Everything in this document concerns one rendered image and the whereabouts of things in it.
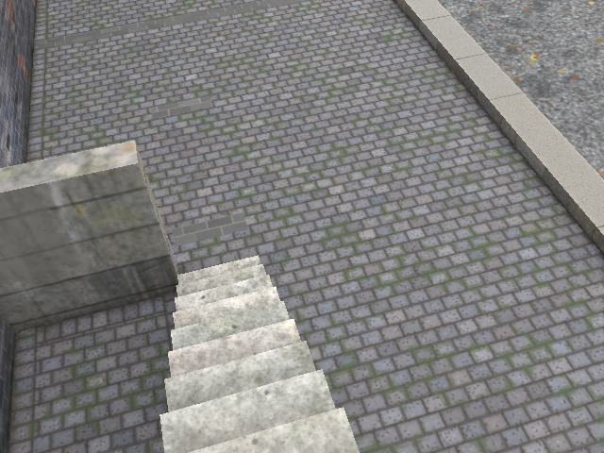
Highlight stairs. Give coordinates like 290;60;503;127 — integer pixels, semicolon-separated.
159;255;360;453

